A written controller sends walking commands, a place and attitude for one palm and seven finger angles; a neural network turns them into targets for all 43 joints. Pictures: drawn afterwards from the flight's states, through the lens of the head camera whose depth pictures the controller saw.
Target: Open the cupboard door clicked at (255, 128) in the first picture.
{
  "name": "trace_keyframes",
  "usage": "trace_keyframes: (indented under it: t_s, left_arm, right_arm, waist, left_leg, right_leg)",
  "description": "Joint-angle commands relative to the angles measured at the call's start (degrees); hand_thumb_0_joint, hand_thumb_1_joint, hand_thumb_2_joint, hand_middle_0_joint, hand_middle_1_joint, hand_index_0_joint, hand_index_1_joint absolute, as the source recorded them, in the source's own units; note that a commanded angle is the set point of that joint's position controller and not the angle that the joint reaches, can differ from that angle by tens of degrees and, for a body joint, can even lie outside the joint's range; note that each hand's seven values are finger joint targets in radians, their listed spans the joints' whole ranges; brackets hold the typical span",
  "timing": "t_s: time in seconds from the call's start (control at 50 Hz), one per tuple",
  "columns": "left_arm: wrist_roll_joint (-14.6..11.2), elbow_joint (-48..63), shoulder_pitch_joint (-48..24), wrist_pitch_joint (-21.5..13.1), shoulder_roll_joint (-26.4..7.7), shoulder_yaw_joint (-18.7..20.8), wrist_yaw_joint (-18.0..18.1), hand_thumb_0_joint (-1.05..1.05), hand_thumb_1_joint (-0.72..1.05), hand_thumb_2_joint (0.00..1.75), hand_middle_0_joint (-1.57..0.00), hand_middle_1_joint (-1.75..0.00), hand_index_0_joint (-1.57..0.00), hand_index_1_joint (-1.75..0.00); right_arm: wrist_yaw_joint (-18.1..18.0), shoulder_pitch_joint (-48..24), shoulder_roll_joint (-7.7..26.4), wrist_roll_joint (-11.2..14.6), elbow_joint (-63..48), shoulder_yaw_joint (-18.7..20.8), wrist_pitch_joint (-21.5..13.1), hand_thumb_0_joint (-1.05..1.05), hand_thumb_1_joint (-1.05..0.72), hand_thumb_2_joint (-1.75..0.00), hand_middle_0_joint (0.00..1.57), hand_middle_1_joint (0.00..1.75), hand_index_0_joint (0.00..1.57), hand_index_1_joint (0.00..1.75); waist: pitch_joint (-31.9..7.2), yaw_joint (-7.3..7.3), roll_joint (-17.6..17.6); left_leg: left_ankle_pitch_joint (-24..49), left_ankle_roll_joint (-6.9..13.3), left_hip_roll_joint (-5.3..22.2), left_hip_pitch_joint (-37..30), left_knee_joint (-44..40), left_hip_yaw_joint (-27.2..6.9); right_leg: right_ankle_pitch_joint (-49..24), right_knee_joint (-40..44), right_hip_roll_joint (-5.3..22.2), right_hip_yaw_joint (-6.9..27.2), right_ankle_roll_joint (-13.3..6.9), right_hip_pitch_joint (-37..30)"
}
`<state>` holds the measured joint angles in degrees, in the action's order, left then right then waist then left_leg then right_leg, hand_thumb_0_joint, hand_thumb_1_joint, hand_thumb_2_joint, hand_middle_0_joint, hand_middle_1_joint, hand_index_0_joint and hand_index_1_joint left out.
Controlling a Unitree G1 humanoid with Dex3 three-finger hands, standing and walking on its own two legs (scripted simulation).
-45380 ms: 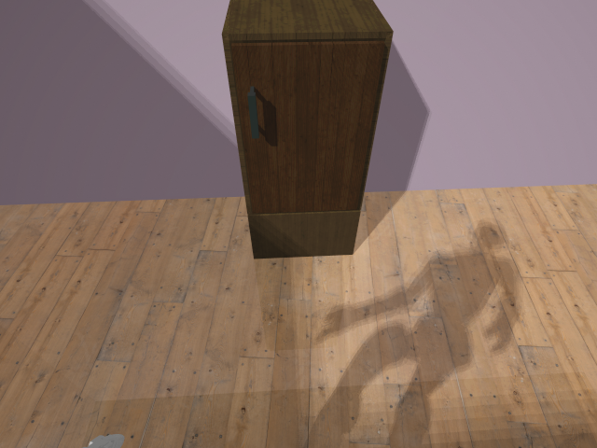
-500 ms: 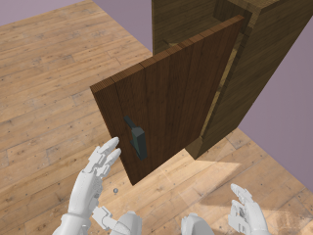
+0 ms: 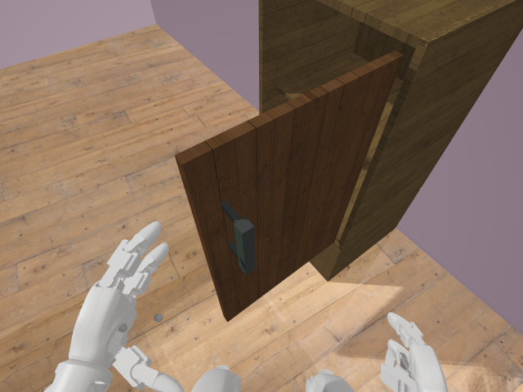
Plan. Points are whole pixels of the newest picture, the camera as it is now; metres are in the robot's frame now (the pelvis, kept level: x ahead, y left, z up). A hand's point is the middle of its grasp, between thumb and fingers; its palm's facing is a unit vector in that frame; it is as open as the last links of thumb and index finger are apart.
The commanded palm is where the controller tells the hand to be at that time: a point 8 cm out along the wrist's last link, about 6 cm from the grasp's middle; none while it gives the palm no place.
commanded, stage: draw the hand back to the body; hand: left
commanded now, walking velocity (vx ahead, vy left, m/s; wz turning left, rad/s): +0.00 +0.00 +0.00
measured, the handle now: (238, 239) +0.34 +0.06 +0.05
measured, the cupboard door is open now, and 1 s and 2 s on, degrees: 90 90 90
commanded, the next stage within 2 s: step back with the hand held close in 1.34 s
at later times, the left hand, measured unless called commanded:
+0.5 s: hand (72, 295) +0.21 +0.21 +0.15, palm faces +0.20 -0.92 -0.32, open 14.6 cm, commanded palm +0.17 +0.26 +0.18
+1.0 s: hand out of the picture +0.23 +0.27 +0.25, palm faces +0.46 -0.80 -0.40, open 8.7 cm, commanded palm +0.18 +0.30 +0.27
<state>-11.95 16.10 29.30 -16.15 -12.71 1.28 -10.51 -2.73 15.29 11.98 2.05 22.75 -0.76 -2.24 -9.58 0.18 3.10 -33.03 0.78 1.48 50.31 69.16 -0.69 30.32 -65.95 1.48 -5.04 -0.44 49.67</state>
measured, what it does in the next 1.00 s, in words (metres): rises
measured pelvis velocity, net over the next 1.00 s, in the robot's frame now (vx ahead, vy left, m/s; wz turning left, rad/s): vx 0.04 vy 0.00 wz -0.02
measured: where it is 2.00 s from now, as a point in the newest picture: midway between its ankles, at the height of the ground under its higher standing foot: outside the picture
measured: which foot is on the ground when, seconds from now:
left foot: down 0.00-1.00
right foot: down 0.00-1.00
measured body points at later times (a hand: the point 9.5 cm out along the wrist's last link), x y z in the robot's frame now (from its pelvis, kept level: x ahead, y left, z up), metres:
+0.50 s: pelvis +0.03 +0.02 +0.06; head +0.02 +0.01 +0.51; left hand +0.19 +0.26 +0.17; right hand +0.20 -0.20 -0.01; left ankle +0.01 +0.11 -0.65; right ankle +0.02 -0.12 -0.65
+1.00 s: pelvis +0.04 +0.00 +0.09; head +0.01 -0.01 +0.54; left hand +0.20 +0.31 +0.27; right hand +0.22 -0.22 +0.02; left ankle +0.01 +0.11 -0.65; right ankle +0.02 -0.12 -0.65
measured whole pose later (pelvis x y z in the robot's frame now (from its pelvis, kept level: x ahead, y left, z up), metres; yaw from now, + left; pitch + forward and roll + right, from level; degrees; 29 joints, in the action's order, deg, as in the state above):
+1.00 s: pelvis +0.04 +0.00 +0.09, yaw -1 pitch -3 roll -1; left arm -3.7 24.8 27.4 -2.4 -20.6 19.3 7.6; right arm -5.4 12.8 13.5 0.6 34.0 -2.2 -6.9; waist -0.9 -3.9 3.4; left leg -18.8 1.0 0.7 7.9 29.6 2.0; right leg 15.9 -27.0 0.7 -3.0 0.5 8.2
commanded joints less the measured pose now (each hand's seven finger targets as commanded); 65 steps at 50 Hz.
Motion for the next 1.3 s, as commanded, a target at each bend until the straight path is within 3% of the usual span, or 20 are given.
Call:
trace_keyframes:
  t_s: [0.0,0.08,0.14,0.24,0.26,0.28,0.3,0.32,0.38,0.42,0.5,0.74,0.9,0.94,0.96,1.02,1.16,1.2,1.26,1.28]
  left_arm:
    - [-1.14,10.92,0.09,-0.81,-3.71,2.32,-0.45,0.00,-0.50,0.30,-0.15,-0.30,-0.15,-0.30]
    - [-1.53,13.89,-0.71,-0.83,-6.05,3.64,-2.08,0.00,-0.50,0.30,-0.15,-0.30,-0.15,-0.30]
    - [-2.60,16.08,0.76,-1.11,-8.54,7.45,-2.27,0.00,-0.50,0.30,-0.15,-0.30,-0.15,-0.30]
    - [-4.12,17.31,1.29,0.80,-8.76,9.72,-2.41,0.00,-0.32,0.37,-0.16,-0.30,-0.16,-0.30]
    - [4.32,21.65,2.08,4.68,-15.85,11.54,6.40,0.00,-0.29,0.39,-0.16,-0.30,-0.16,-0.30]
    - [5.39,21.47,4.97,7.55,-9.86,8.33,10.33,0.00,-0.26,0.40,-0.16,-0.30,-0.16,-0.30]
    - [6.01,21.67,5.56,9.10,-9.15,8.06,12.32,0.00,-0.22,0.42,-0.16,-0.30,-0.16,-0.30]
    - [6.98,20.02,7.75,10.59,-6.99,6.39,13.78,0.00,-0.18,0.43,-0.16,-0.30,-0.16,-0.30]
    - [8.85,23.43,5.93,12.24,-10.03,8.09,16.76,0.00,-0.08,0.48,-0.16,-0.30,-0.16,-0.30]
    - [9.59,23.07,4.89,12.78,-11.32,9.43,18.10,0.00,-0.01,0.51,-0.17,-0.30,-0.17,-0.30]
    - [10.23,24.04,2.14,13.00,-13.60,12.04,19.62,0.00,0.13,0.57,-0.17,-0.30,-0.17,-0.30]
    - [9.08,20.24,-1.31,11.91,-15.46,19.47,19.41,0.00,0.55,0.75,-0.19,-0.30,-0.19,-0.30]
    - [8.63,22.16,-7.26,10.12,-20.02,26.14,19.48,0.00,0.83,0.87,-0.20,-0.30,-0.20,-0.30]
    - [8.37,21.73,-7.67,9.61,-19.56,26.68,19.50,0.00,0.90,0.90,-0.20,-0.30,-0.20,-0.30]
    - [8.39,19.72,-6.28,9.77,-17.39,25.03,19.14,0.00,0.90,0.90,-0.20,-0.30,-0.20,-0.30]
    - [8.03,16.22,-4.91,10.07,-14.27,22.25,18.26,0.00,0.90,0.90,-0.20,-0.30,-0.20,-0.30]
    - [8.49,20.70,-6.86,8.93,-18.02,24.88,18.49,0.00,0.90,0.90,-0.20,-0.30,-0.20,-0.30]
    - [8.66,21.82,-7.48,8.84,-19.26,25.73,18.67,0.00,0.90,0.90,-0.20,-0.30,-0.20,-0.30]
    - [8.48,20.14,-6.49,8.96,-17.80,24.98,18.70,0.00,0.90,0.90,-0.20,-0.30,-0.20,-0.30]
    - [8.58,20.59,-7.27,8.88,-17.72,24.65,18.64,0.00,0.90,0.90,-0.20,-0.30,-0.20,-0.30]
  right_arm:
    - [-1.06,-3.43,7.74,0.39,-10.62,2.31,-3.43,0.00,-0.90,-0.90,0.20,0.30,0.20,0.30]
    - [-1.43,-2.79,8.10,0.36,-11.05,1.78,-4.44,0.00,-0.90,-0.90,0.20,0.30,0.20,0.30]
    - [-1.44,-2.66,7.84,0.47,-10.90,1.64,-5.22,0.00,-0.90,-0.90,0.20,0.30,0.20,0.30]
    - [-1.14,-2.97,7.59,1.04,-10.32,1.19,-6.05,0.00,-0.90,-0.90,0.20,0.30,0.20,0.30]
    - [-2.91,-2.81,7.00,0.40,-10.79,1.43,-4.85,0.00,-0.90,-0.90,0.20,0.30,0.20,0.30]
    - [-3.36,-2.31,6.05,0.17,-10.84,0.87,-4.40,0.00,-0.90,-0.90,0.20,0.30,0.20,0.30]
    - [-3.48,-2.49,6.24,0.01,-10.56,0.99,-4.37,0.00,-0.90,-0.90,0.20,0.30,0.20,0.30]
    - [-3.45,-2.24,5.85,0.08,-9.62,0.74,-3.94,0.00,-0.90,-0.90,0.20,0.30,0.20,0.30]
    - [-3.51,-2.31,6.71,-0.29,-8.78,0.66,-3.63,0.00,-0.90,-0.90,0.20,0.30,0.20,0.30]
    - [-3.91,-2.80,6.84,-0.54,-7.88,0.55,-4.03,0.00,-0.90,-0.90,0.20,0.30,0.20,0.30]
    - [-4.26,-3.60,7.02,-0.68,-5.86,0.14,-5.36,0.00,-0.90,-0.90,0.20,0.30,0.20,0.30]
    - [-3.42,-7.45,6.93,-1.12,-0.52,0.21,-7.23,0.00,-0.90,-0.90,0.20,0.30,0.20,0.30]
    - [-3.10,-9.52,7.16,-1.44,1.86,0.67,-7.84,0.00,-0.90,-0.90,0.20,0.30,0.20,0.30]
    - [-3.05,-9.52,6.77,-1.59,2.43,0.71,-8.03,0.00,-0.90,-0.90,0.20,0.30,0.20,0.30]
    - [-2.89,-9.63,6.74,-1.50,2.79,0.84,-7.96,0.00,-0.90,-0.90,0.20,0.30,0.20,0.30]
    - [-2.26,-9.59,7.25,-1.41,3.19,1.25,-7.36,0.00,-0.90,-0.90,0.20,0.30,0.20,0.30]
    - [-2.48,-10.97,7.20,-1.90,3.11,1.72,-7.37,0.00,-0.90,-0.90,0.20,0.30,0.20,0.30]
    - [-2.54,-11.35,7.23,-1.89,3.43,1.58,-7.59,0.00,-0.90,-0.90,0.20,0.30,0.20,0.30]
    - [-2.61,-11.24,6.69,-1.87,3.97,1.45,-7.77,0.00,-0.90,-0.90,0.20,0.30,0.20,0.30]
    - [-2.53,-11.30,6.76,-1.76,4.02,1.54,-7.79,0.00,-0.90,-0.90,0.20,0.30,0.20,0.30]
  waist:
    - [-4.60,1.86,-3.78]
    - [-3.74,1.44,-1.15]
    - [-5.73,0.03,-0.01]
    - [-3.59,-0.39,2.84]
    - [-5.68,-3.83,3.13]
    - [-1.97,-2.02,3.97]
    - [-1.71,-1.95,0.72]
    - [0.56,-1.47,2.01]
    - [-0.79,-1.47,1.87]
    - [-0.48,-1.43,-0.73]
    - [0.50,-1.97,0.74]
    - [5.07,-3.43,-1.37]
    - [5.25,-4.21,2.69]
    - [5.67,-4.02,1.66]
    - [6.89,-3.80,2.49]
    - [9.43,-3.38,-1.00]
    - [4.45,-4.28,-0.29]
    - [4.51,-4.42,1.96]
    - [6.76,-4.11,0.69]
    - [7.03,-3.98,1.97]
  left_leg:
    - [9.95,0.27,-2.32,-7.70,-15.22,-1.68]
    - [9.33,0.06,-2.05,-11.12,-18.13,-2.41]
    - [13.16,-0.12,-1.87,-13.65,-19.43,-2.44]
    - [15.60,-0.58,-1.38,-16.40,-22.06,-2.70]
    - [15.46,-0.45,-0.15,-17.70,-25.99,-2.08]
    - [14.98,-0.60,-0.23,-18.43,-27.07,-1.89]
    - [14.21,-0.57,-0.11,-18.01,-27.59,-2.49]
    - [15.78,-0.39,0.05,-18.65,-27.72,-1.84]
    - [21.34,-0.36,0.40,-22.79,-28.99,-1.79]
    - [23.00,-0.09,0.35,-24.61,-30.13,-1.35]
    - [26.36,-0.28,0.56,-28.98,-33.37,-1.63]
    - [31.84,-0.42,0.73,-36.58,-41.50,-0.06]
    - [32.11,-0.25,0.29,-40.42,-44.93,1.21]
    - [32.12,-0.13,0.15,-41.37,-45.35,1.55]
    - [32.71,-0.11,0.19,-41.81,-45.48,1.83]
    - [32.24,0.03,0.60,-41.62,-46.69,1.63]
    - [32.50,0.56,-0.08,-44.35,-47.14,2.24]
    - [32.66,0.33,-0.22,-44.57,-47.15,2.21]
    - [32.40,0.31,-0.22,-44.35,-47.44,2.38]
    - [32.53,0.32,-0.27,-44.84,-47.44,2.53]
  right_leg:
    - [-6.97,15.11,-2.73,1.33,-0.46,-10.41]
    - [-6.45,16.10,-2.77,0.59,-0.67,-11.05]
    - [-9.91,16.28,-3.00,0.30,-0.95,-14.37]
    - [-12.28,17.85,-3.34,-0.50,-0.93,-16.73]
    - [-11.65,20.79,-1.76,2.83,-1.48,-19.26]
    - [-11.51,21.95,-1.67,2.20,-1.31,-18.68]
    - [-11.30,22.76,-1.68,1.94,-1.22,-19.69]
    - [-12.22,23.31,-1.41,1.85,-1.06,-20.41]
    - [-15.78,25.14,-1.31,1.53,-0.98,-23.69]
    - [-17.69,26.84,-1.20,1.57,-0.85,-26.11]
    - [-19.37,29.70,-0.97,1.59,-0.92,-29.52]
    - [-25.25,37.62,-1.03,1.77,-0.64,-39.36]
    - [-27.46,41.81,-1.10,2.54,-0.93,-44.02]
    - [-28.00,42.51,-1.09,2.56,-0.78,-44.02]
    - [-28.21,42.86,-1.17,2.68,-0.69,-43.44]
    - [-27.56,43.96,-1.22,2.39,-0.41,-43.42]
    - [-29.34,44.69,-1.16,3.21,-0.37,-46.32]
    - [-29.50,45.11,-1.15,3.42,-0.62,-46.79]
    - [-29.41,45.70,-1.25,3.27,-0.43,-45.77]
    - [-29.40,46.02,-1.31,3.47,-0.45,-45.43]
